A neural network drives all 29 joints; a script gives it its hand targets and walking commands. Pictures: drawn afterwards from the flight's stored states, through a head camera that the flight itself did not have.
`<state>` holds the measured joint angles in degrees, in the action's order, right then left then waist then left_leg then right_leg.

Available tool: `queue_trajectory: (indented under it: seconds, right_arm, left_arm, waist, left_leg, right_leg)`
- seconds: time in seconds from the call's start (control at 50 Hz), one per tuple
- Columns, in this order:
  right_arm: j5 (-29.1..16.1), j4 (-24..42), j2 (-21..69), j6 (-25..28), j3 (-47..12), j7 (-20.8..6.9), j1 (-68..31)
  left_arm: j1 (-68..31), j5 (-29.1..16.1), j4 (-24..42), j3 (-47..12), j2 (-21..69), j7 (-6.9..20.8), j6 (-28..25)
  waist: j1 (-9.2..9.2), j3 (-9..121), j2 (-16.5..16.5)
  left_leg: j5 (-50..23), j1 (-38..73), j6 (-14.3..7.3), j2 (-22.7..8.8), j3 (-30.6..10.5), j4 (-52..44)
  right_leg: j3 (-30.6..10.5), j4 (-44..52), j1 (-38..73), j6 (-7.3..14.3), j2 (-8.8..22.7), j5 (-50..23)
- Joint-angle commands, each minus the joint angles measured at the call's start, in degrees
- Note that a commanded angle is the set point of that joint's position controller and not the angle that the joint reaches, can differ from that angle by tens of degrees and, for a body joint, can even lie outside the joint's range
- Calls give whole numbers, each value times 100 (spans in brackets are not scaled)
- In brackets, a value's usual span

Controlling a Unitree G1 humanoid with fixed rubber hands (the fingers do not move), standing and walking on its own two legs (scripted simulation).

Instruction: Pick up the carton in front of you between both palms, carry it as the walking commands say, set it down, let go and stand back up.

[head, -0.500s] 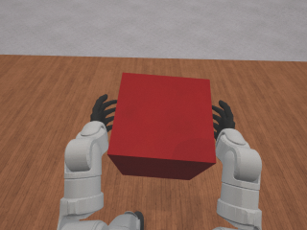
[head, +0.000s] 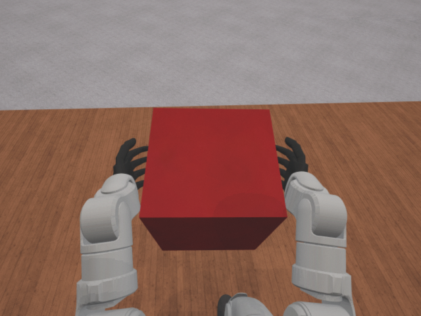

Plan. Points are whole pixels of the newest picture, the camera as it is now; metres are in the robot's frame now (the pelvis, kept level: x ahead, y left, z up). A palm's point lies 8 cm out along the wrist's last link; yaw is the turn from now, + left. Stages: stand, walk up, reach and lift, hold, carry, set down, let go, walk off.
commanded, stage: carry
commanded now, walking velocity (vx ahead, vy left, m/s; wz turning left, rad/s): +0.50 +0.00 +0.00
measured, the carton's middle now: (210, 187) +0.35 -0.01 +0.04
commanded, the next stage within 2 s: none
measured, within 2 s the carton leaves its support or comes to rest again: neither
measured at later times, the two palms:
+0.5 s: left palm (144, 86) +0.63 +0.14 +0.07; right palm (257, 88) +0.64 -0.16 +0.07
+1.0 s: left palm (154, 38) +0.95 +0.15 +0.04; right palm (240, 39) +0.95 -0.15 +0.05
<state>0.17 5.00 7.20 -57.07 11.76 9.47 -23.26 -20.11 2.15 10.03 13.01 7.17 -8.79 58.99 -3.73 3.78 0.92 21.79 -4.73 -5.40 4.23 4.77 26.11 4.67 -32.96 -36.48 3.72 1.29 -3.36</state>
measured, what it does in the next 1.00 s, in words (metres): goes down: right foot, then left foot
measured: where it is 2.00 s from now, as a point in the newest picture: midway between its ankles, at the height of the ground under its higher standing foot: (199, 147)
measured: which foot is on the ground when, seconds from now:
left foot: down 0.00-0.08, up 0.10-0.58, down 0.60-1.00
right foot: up 0.00-0.06, down 0.08-0.58, up 0.60-1.00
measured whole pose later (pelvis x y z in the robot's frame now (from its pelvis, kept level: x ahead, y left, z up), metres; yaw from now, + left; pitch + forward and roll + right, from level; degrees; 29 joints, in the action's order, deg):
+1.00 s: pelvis +0.63 +0.01 -0.05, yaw +0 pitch +5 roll -1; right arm -0.2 5.0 7.1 -56.5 12.1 9.5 -23.1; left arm -20.6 2.0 9.4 12.9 7.2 -9.0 58.4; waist -3.5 3.4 0.8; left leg 18.7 -7.4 -5.9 4.0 4.7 25.6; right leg 2.8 -40.2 -39.7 2.8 2.5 0.5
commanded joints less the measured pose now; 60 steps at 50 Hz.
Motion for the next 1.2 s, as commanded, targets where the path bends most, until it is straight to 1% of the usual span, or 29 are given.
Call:
queue_trajectory:
  seconds: [0.0,0.02,0.04,0.06,0.08,0.1,0.12,0.16,0.18,0.22,0.34,0.48,0.54,0.56,0.58,0.6,0.62,0.66,0.68,0.76,0.86,1.0,1.06,1.08,1.1,1.12,1.14,1.16,1.18]
  right_arm:
    - [-915,197,3987,-92,-3496,-274,-2600]
    - [-901,167,4019,-109,-3509,-269,-2679]
    - [-878,125,4039,-117,-3500,-257,-2751]
    - [-843,105,4031,-131,-3473,-232,-2848]
    - [-810,-61,4144,-167,-3439,-212,-2817]
    - [-784,5,4067,-163,-3376,-186,-2705]
    - [-789,85,4243,-123,-3367,-159,-3001]
    - [-696,87,4560,-2,-3270,-157,-3165]
    - [-617,42,4652,59,-3222,-167,-3134]
    - [-515,14,4722,184,-3278,-187,-2939]
    - [-487,294,4426,341,-3495,-139,-2562]
    - [-585,696,3707,78,-3406,-49,-2450]
    - [-491,509,3386,-86,-3128,4,-2278]
    - [-443,423,3296,-129,-3032,18,-2187]
    - [-418,353,3175,-180,-2917,27,-2098]
    - [-397,292,3030,-210,-2852,86,-2332]
    - [-535,164,3255,-239,-2915,79,-2238]
    - [-824,418,3809,-213,-3167,-52,-2774]
    - [-965,516,4064,-179,-3351,-135,-3098]
    - [-1332,585,4524,19,-3743,-367,-3520]
    - [-1288,578,4302,97,-3700,-360,-3146]
    - [-957,268,3916,-41,-3458,-256,-2551]
    - [-900,131,3952,-99,-3462,-236,-2661]
    - [-883,91,3982,-112,-3457,-227,-2742]
    - [-850,74,3978,-126,-3434,-207,-2845]
    - [-821,-68,4091,-169,-3420,-189,-2859]
    - [-808,-88,4045,-169,-3349,-172,-2710]
    - [-813,55,4175,-131,-3349,-146,-2983]
    - [-792,78,4383,-76,-3315,-137,-3166]
  left_arm:
    - [-2904,-630,-70,-3387,3734,32,-41]
    - [-2801,-585,-181,-3317,3697,28,-39]
    - [-2725,-527,-270,-3245,3680,27,-41]
    - [-2616,-469,-351,-3144,3642,37,-32]
    - [-2819,-441,-478,-3064,3489,0,-36]
    - [-2644,-607,-586,-3160,3687,-9,-65]
    - [-2845,-729,-474,-3255,3983,43,-115]
    - [-3566,-1121,-132,-3632,4531,203,-237]
    - [-3808,-1276,-53,-3803,4721,273,-312]
    - [-3957,-1465,53,-3982,4851,367,-447]
    - [-3310,-1427,56,-4002,4480,366,-554]
    - [-2863,-1238,128,-3739,3804,140,-341]
    - [-2913,-1158,14,-3654,3650,65,-180]
    - [-3015,-1131,2,-3630,3601,42,-133]
    - [-3104,-1101,-2,-3563,3562,13,-75]
    - [-3071,-1087,-92,-3551,3655,-6,3]
    - [-3137,-1094,-11,-3508,3579,-34,34]
    - [-3453,-1032,-7,-3371,3924,-53,32]
    - [-3451,-960,-52,-3295,4048,-42,-2]
    - [-3336,-722,-180,-3358,4315,17,-163]
    - [-3218,-758,39,-3551,4187,2,-268]
    - [-2955,-700,0,-3457,3795,-8,-92]
    - [-2814,-575,-236,-3262,3642,-8,-37]
    - [-2722,-513,-333,-3190,3626,-10,-37]
    - [-2619,-452,-403,-3096,3604,1,-28]
    - [-2721,-402,-567,-2997,3484,-19,-24]
    - [-2720,-567,-611,-3058,3548,-43,-56]
    - [-2760,-684,-577,-3187,3914,6,-93]
    - [-3154,-872,-369,-3348,4211,83,-153]
  waist:
    - [75,1464,-851]
    - [299,1657,-844]
    - [582,1902,-572]
    - [669,2309,76]
    - [567,2777,1318]
    - [799,2913,1428]
    - [826,2502,1088]
    - [643,1997,96]
    - [550,1952,11]
    - [490,1941,186]
    - [711,1934,426]
    - [985,1449,550]
    - [485,1729,522]
    - [252,2031,263]
    - [271,2351,-417]
    - [13,2789,-1719]
    - [-51,2814,-1530]
    - [33,2168,-451]
    - [106,1962,-223]
    - [232,1944,-506]
    - [33,1855,-624]
    - [-200,1372,-685]
    - [264,1627,-872]
    - [558,1871,-632]
    - [683,2285,-57]
    - [496,2602,1104]
    - [785,2949,1694]
    - [828,2603,1138]
    - [766,2337,615]
  left_leg:
    - [-5381,941,-174,-1118,-490,500]
    - [-5505,818,-52,-1091,-323,1109]
    - [-4877,314,76,-969,-96,2107]
    - [-2700,-821,139,-758,-19,3438]
    - [995,-2846,412,-31,-317,5115]
    - [1202,-3713,306,94,-638,5880]
    - [831,-4000,183,-190,-755,5819]
    - [307,-3725,181,-469,-699,5125]
    - [151,-3421,202,-578,-691,4762]
    - [-18,-3232,271,-653,-540,4214]
    - [-1272,-3897,370,-689,-194,2577]
    - [-2819,-3119,129,-280,301,307]
    - [-2956,-1273,-109,-86,454,-363]
    - [-3087,-145,-83,-385,230,-276]
    - [-4333,1124,-42,-1427,-915,455]
    - [-4524,2656,-1307,-2850,-3380,517]
    - [-2987,2508,-1481,-2737,-3973,87]
    - [-2516,1313,-1067,-2213,-3107,-200]
    - [-2602,765,-939,-2086,-2734,-356]
    - [-2796,222,-765,-1823,-1913,-592]
    - [-4523,1034,-547,-1551,-1271,-321]
    - [-4977,1255,-321,-1037,-677,-5]
    - [-5624,888,-52,-1098,-432,1037]
    - [-5143,452,84,-992,-182,2010]
    - [-3127,-649,150,-803,-96,3339]
    - [834,-2316,294,-179,-225,4573]
    - [1362,-3623,357,220,-583,5883]
    - [930,-3977,198,-149,-780,5846]
    - [592,-3908,164,-274,-757,5582]
  right_leg:
    - [405,729,1065,202,-399,-524]
    - [475,878,1756,226,-465,-498]
    - [419,996,2745,220,-316,-568]
    - [-521,419,3993,221,504,-1321]
    - [-2911,-95,5634,1228,2125,-2185]
    - [-3950,560,5667,1701,2213,-217]
    - [-3667,852,5149,1506,1898,523]
    - [-2767,1105,3911,1179,1628,305]
    - [-2506,1207,3440,1085,1525,443]
    - [-2046,1255,3142,1034,1356,257]
    - [-1248,908,4104,805,1032,-1964]
    - [-683,585,4462,585,607,-2253]
    - [-308,-640,3966,266,533,-2785]
    - [-100,-1634,3296,108,353,-1793]
    - [-28,-2791,1996,-29,134,825]
    - [-250,-4646,-86,-339,-752,3632]
    - [-673,-5156,-752,-146,-551,3600]
    - [-688,-4648,-785,-6,-120,2978]
    - [-643,-4217,-577,-32,-1,2752]
    - [-432,-3197,-220,-182,135,2216]
    - [-209,-2035,-917,-206,153,1200]
    - [337,344,-78,57,-283,-386]
    - [450,828,1572,240,-468,-465]
    - [437,1039,2541,239,-356,-603]
    - [-391,542,3833,246,375,-1224]
    - [-2324,-287,5211,846,1845,-3074]
    - [-3919,393,5740,1728,2290,-861]
    - [-3834,772,5264,1547,1952,346]
    - [-3346,942,4635,1345,1709,522]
